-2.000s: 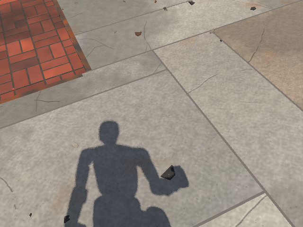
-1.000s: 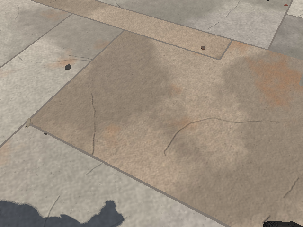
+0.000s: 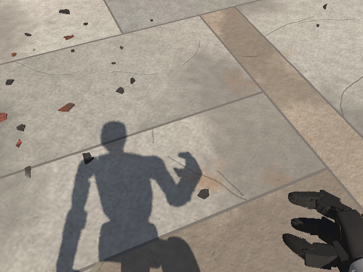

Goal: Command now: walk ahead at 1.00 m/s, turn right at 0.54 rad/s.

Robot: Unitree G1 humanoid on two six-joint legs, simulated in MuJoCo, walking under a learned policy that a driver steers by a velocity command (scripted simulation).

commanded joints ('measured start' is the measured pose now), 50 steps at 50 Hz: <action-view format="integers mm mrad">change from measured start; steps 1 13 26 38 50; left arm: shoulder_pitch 8 -384 -202 -170 -482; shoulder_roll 39 53 217 136 112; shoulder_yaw -18 10 74 55 8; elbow -141 -260 -256 -173 -273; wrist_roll -42 -13 10 -20 24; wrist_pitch -43 65 -13 1 -77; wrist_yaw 7 -33 -57 26 -13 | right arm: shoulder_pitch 588 209 150 -82 463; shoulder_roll -308 -154 -167 -96 -142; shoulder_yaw -123 -104 -60 -61 -96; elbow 76 182 39 -33 139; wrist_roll -24 -16 17 7 -14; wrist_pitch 12 -16 -67 -29 -8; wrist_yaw -21 -52 -41 -16 5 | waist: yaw -296 -68 -103 -9 -171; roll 309 16 70 -86 -18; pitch -583 111 -52 57 -35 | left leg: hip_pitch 1134 356 -178 165 607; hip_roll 411 199 7 -3 120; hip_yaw -867 206 -128 -27 -571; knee -296 -547 760 -115 -417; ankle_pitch -659 42 -237 365 -251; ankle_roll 211 76 33 -98 240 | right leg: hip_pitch -816 -789 -110 -379 -782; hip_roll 46 -135 -157 13 31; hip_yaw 105 -42 736 258 81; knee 840 477 -337 -303 640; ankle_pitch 47 542 -135 269 208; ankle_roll -58 -54 -360 -233 -100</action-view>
